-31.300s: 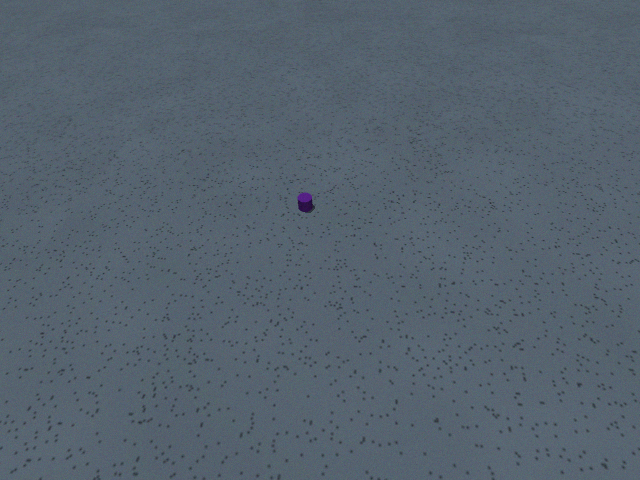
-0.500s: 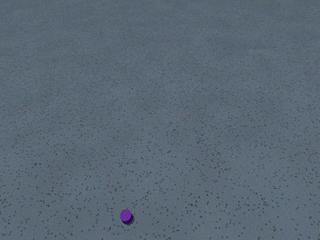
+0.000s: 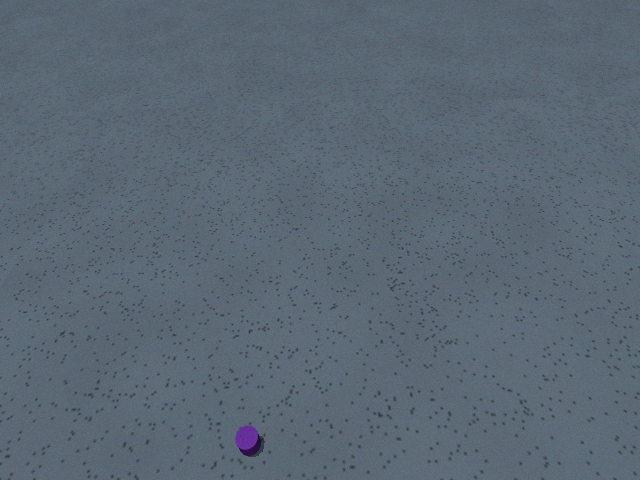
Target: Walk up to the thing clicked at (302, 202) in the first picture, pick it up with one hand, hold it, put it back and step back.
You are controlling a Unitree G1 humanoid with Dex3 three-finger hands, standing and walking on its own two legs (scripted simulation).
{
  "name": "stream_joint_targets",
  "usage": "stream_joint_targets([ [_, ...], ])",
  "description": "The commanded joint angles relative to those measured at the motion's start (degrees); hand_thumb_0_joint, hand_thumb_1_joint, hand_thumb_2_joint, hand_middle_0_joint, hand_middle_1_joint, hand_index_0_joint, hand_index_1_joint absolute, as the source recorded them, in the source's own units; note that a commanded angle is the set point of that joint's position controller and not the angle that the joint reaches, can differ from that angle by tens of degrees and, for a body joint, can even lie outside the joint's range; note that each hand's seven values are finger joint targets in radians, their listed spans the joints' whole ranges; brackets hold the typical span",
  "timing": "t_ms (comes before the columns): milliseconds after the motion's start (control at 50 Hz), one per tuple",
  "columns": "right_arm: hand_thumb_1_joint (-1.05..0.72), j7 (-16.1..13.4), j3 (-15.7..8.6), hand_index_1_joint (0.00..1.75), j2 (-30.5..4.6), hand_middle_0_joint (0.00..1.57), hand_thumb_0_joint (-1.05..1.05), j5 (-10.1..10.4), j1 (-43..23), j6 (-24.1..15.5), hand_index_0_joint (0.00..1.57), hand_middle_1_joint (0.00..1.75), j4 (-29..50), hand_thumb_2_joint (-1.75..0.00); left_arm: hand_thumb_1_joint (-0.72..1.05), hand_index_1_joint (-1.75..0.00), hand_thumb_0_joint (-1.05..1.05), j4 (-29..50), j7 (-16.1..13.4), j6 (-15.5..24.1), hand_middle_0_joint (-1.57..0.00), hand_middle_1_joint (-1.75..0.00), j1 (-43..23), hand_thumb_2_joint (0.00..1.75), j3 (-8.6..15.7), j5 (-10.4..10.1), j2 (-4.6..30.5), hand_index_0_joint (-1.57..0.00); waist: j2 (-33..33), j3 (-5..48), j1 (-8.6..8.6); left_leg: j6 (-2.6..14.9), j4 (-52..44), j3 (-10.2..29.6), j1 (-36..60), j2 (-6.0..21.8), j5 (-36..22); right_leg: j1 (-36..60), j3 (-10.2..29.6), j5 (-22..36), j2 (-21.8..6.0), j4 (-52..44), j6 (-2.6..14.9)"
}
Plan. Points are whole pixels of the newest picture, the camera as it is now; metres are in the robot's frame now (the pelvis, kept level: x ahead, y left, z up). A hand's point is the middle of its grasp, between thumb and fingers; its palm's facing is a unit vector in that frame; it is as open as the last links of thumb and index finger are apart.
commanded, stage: stand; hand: left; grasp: from above
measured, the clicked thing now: (248, 440) +0.42 +0.24 -0.75
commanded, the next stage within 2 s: step back in 0.74 s
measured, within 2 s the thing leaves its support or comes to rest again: neither
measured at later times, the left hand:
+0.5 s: hand out of the picture +0.00 +0.19 -0.18, palm faces +0.03 -0.97 -0.22, open 7.4 cm
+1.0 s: hand out of the picture +0.07 +0.26 -0.16, palm faces -0.01 -0.91 -0.42, open 7.4 cm
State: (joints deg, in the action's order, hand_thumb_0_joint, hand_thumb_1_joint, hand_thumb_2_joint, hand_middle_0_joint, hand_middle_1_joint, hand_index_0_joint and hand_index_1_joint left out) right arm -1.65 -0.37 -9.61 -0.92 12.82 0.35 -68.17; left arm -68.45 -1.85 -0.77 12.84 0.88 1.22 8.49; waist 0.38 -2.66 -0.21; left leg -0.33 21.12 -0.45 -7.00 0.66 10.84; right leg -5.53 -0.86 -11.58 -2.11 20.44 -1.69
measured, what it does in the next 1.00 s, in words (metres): stands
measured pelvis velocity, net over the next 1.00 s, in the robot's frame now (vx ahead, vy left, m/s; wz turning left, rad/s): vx -0.04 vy -0.01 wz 0.00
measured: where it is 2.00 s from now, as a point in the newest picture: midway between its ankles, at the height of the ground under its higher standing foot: outside the picture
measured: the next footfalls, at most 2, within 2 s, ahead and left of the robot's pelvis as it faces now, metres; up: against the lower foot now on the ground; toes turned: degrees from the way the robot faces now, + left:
left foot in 1.22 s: -0.07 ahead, +0.12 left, +0.00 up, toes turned +0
right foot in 1.60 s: -0.10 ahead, -0.10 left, +0.00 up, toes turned +0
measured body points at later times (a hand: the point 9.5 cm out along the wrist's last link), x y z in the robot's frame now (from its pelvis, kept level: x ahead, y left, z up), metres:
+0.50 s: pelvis +0.00 +0.01 +0.00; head +0.00 +0.00 +0.45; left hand +0.00 +0.24 -0.16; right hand +0.00 -0.23 -0.16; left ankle +0.01 +0.12 -0.75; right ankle +0.00 -0.14 -0.75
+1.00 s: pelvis -0.04 -0.01 -0.02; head +0.02 -0.03 +0.42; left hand +0.07 +0.31 -0.13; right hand +0.07 -0.33 -0.15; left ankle -0.01 +0.12 -0.73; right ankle +0.00 -0.14 -0.75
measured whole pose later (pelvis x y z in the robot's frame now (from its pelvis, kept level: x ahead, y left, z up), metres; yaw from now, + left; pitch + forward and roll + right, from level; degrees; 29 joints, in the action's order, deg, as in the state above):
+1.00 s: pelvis -0.04 -0.01 -0.02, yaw +0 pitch -2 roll +1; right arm -0.5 -3.4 -22.7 0.4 2.7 2.8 -57.2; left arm -56.3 -0.7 -1.3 5.0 3.9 0.8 21.3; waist 1.2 -9.1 -0.5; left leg 1.0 44.4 1.9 -21.7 -0.7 22.6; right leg -18.6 -0.4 -16.4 -1.8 36.7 0.3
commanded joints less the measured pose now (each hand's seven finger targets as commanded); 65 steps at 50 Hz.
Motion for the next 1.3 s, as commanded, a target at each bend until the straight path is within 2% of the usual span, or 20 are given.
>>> stream_joint_targets([
  [0,-0.9,-0.8,-1.2,0.3,-6.1,0.2,0.0,-0.3,2.2,-0.5,0.2,0.3,1.3,-0.9,0.9,-0.3,0.0,1.0,-0.7,0.6,-0.2,-0.3,3.4,0.9,1.3,0.1,6.6,-0.2,-0.6,-1.7,0.44,1.7,-3.8,3.8,-1.1,4.1,-3.8,-3.3,3.3,3.2,-3.2,-4.1,2.16],
  [120,-0.9,-0.9,-1.4,0.3,-6.1,0.2,0.0,-0.3,3.0,-0.8,0.2,0.3,1.8,-0.9,0.9,-0.3,0.0,1.6,-0.8,0.6,-0.2,-0.3,4.2,0.9,1.4,0.1,6.2,-0.2,0.0,-0.9,0.26,1.83,-3.0,3.6,-0.1,4.3,-7.3,-2.9,3.1,5.9,-3.3,-3.2,2.18],
  [640,-0.9,-0.2,-3.0,0.3,-12.3,0.2,0.0,-0.5,1.8,-1.3,0.2,0.3,6.2,-0.9,0.9,-0.3,0.0,6.3,0.0,1.4,-0.2,-0.3,1.8,0.9,2.6,0.2,13.1,-0.2,0.6,-3.0,-0.28,2.05,-4.6,5.0,-3.6,4.9,2.7,-4.3,4.1,-1.0,-3.8,-2.7,2.24],
  [700,-0.9,-0.1,-2.8,0.3,-12.6,0.2,0.0,-0.3,0.6,-1.7,0.2,0.3,6.9,-0.9,0.9,-0.3,0.0,7.0,0.1,1.7,-0.2,-0.3,0.6,0.9,2.7,0.1,14.0,-0.2,0.2,0.2,-0.28,2.18,-3.8,4.8,-1.7,5.1,-2.4,-2.3,4.1,3.2,-4.2,-2.0,2.35],
  [720,-0.9,0.1,-4.6,0.3,-22.9,0.2,0.0,0.4,-5.4,-1.0,0.2,0.3,8.7,-0.9,0.9,-0.3,0.0,9.9,0.1,1.5,-0.2,-0.3,-4.5,0.9,5.3,-1.4,23.0,-0.2,0.1,-4.7,-0.2,2.68,0.4,7.0,-5.0,6.3,-14.5,-8.5,4.8,10.6,-3.3,2.4,2.35],
  [760,-0.9,0.3,-4.6,0.3,-22.4,0.2,0.0,1.1,-5.1,-0.9,0.2,0.3,9.8,-0.9,0.9,-0.3,0.0,10.9,0.0,1.3,-0.2,-0.3,-4.0,0.9,5.2,-1.9,21.5,-0.2,2.5,0.9,-0.4,4.77,2.0,7.0,-3.2,8.2,-22.5,-6.7,2.5,11.3,-1.9,8.4,3.07],
  [820,-0.9,0.4,-5.2,0.3,-23.2,0.2,0.0,1.2,-6.5,-0.1,0.2,0.3,11.4,-0.9,0.9,-0.3,0.0,11.8,0.2,0.5,-0.2,-0.3,-2.2,0.9,4.7,-1.6,19.8,-0.2,5.4,5.8,0.0,8.32,3.2,8.4,-3.7,10.7,-20.6,-6.4,0.7,7.3,-0.3,14.4,3.74],
  [860,-0.9,0.4,-5.2,0.3,-23.5,0.2,0.0,1.3,-8.2,0.6,0.2,0.3,12.7,-0.9,0.9,-0.3,0.0,12.3,0.4,0.1,-0.2,-0.3,-1.9,0.9,4.7,-1.1,20.5,-0.2,5.5,6.5,0.33,9.3,5.8,8.0,-7.3,10.3,-15.9,-6.0,1.7,7.4,-0.6,17.2,4.79],
  [900,-0.9,0.6,-4.9,0.3,-22.2,0.2,0.0,1.5,-9.2,1.3,0.2,0.3,13.9,-0.9,0.9,-0.3,0.0,13.1,0.4,0.1,-0.2,-0.3,-1.7,0.9,5.1,-0.7,22.6,-0.2,0.0,6.9,1.03,6.58,15.0,4.6,-8.7,5.2,-8.2,-7.6,7.3,12.8,-5.4,10.1,8.08],
  [920,-0.9,0.7,-4.3,0.3,-20.4,0.2,0.0,1.6,-9.6,1.6,0.2,0.3,14.4,-0.9,0.9,-0.3,0.0,13.8,0.6,0.3,-0.2,-0.3,-2.7,0.9,5.9,-0.4,25.9,-0.2,-6.3,5.5,1.66,3.07,23.4,0.9,-10.2,-0.5,-1.7,-9.0,14.2,17.1,-11.6,2.9,11.88],
  [940,-0.9,0.7,-4.1,0.3,-19.1,0.2,0.0,1.2,-9.3,2.2,0.2,0.3,14.7,-0.9,0.9,-0.3,0.0,14.9,0.5,0.4,-0.2,-0.3,-5.4,0.9,6.6,-0.1,29.2,-0.2,-14.3,4.0,1.84,1.91,34.6,0.3,-14.8,-6.3,17.4,-9.9,22.6,20.8,-18.8,-0.9,17.37],
  [960,-0.9,0.7,-4.3,0.3,-19.9,0.2,0.0,0.6,-7.4,2.7,0.2,0.3,15.2,-0.9,0.9,-0.3,0.0,16.9,0.3,0.7,-0.2,-0.3,-6.3,0.9,6.9,0.9,30.1,-0.2,-14.0,3.8,1.63,2.26,43.3,5.4,-16.7,-5.9,24.8,-11.8,26.0,20.8,-21.8,-1.2,20.38],
  [1040,-0.9,1.0,-4.5,0.3,-22.7,0.2,0.0,2.0,-1.4,2.4,0.2,0.3,14.4,-0.9,0.9,-0.3,0.0,20.6,-0.4,0.3,-0.2,-0.3,-14.1,0.9,6.2,1.1,26.7,-0.2,-10.4,5.2,-1.58,0.44,46.8,7.8,-16.8,-4.5,17.6,-9.6,12.3,18.8,-13.3,3.3,15.57],
  [1140,-0.9,1.0,-4.2,0.3,-22.9,0.2,0.0,0.2,-2.2,1.5,0.2,0.3,16.0,-0.9,0.9,-0.3,0.0,22.3,-0.3,-0.6,-0.2,-0.3,-9.3,0.9,6.4,0.6,27.3,-0.2,-11.4,7.9,1.49,0.41,17.7,3.6,-15.2,-1.0,17.0,2.8,12.9,22.7,-13.7,9.8,13.52],
  [1180,-0.9,0.8,-4.7,0.3,-22.3,0.2,0.0,-0.9,1.2,0.6,0.2,0.3,14.8,-0.9,0.9,-0.3,0.0,23.2,0.3,-1.4,-0.2,-0.3,-10.4,0.9,6.3,-0.6,28.3,-0.2,-9.0,6.9,-1.23,0.79,1.5,-1.1,-6.7,-2.3,1.7,-2.7,9.5,21.6,-11.2,14.9,10.65],
  [1200,-0.9,0.8,-5.5,0.3,-25.0,0.2,0.0,-2.0,0.1,0.2,0.2,0.3,15.5,-0.9,0.9,-0.3,0.0,23.7,0.5,-1.9,-0.2,-0.3,-9.0,0.9,5.6,-1.0,25.8,-0.2,-2.7,5.6,-0.41,1.83,-0.7,7.3,-3.0,3.1,-5.1,-9.9,7.3,11.6,-6.8,18.9,6.88],
  [1220,-0.9,1.1,-6.9,0.3,-31.5,0.2,0.0,-2.7,-2.3,0.0,0.2,0.3,17.0,-0.9,0.9,-0.3,0.0,24.7,0.5,-1.8,-0.2,-0.3,-7.3,0.9,5.0,-1.2,22.7,-0.2,13.3,5.2,0.8,6.54,-2.3,24.9,2.4,16.8,-18.5,-22.7,2.0,-13.1,3.9,27.9,3.62],
  [1240,-0.9,1.3,-7.5,0.3,-35.3,0.2,0.0,-1.7,-2.7,-0.1,0.2,0.3,18.0,-0.9,0.9,-0.3,0.0,24.9,-0.6,-1.7,-0.2,-0.3,-13.2,0.9,5.8,-0.4,24.7,-0.2,15.5,3.7,-3.55,12.84,-2.4,29.1,-5.3,20.6,-25.0,-21.6,8.7,-27.2,8.1,36.0,2.62],
  [1260,-0.9,1.0,-7.1,0.3,-32.3,0.2,0.0,-1.4,-3.5,-0.4,0.2,0.3,17.8,-0.9,0.9,-0.3,0.0,24.2,-0.8,-1.8,-0.2,-0.3,-14.5,0.9,6.1,0.1,25.3,-0.2,10.7,2.3,-3.08,13.02,-1.6,25.6,-6.2,19.8,-25.9,-21.5,12.1,-25.5,7.9,42.5,3.0],
  [1280,-0.9,0.5,-6.0,0.3,-28.6,0.2,0.0,-1.4,-6.0,-0.6,0.2,0.3,18.3,-0.9,0.9,-0.3,0.0,24.1,-0.7,-1.6,-0.2,-0.3,-12.7,0.9,6.0,-0.7,24.5,-0.2,6.5,3.0,-0.94,11.0,2.5,18.1,-0.3,15.0,-31.7,-24.5,13.0,-21.6,8.0,45.0,3.44],
])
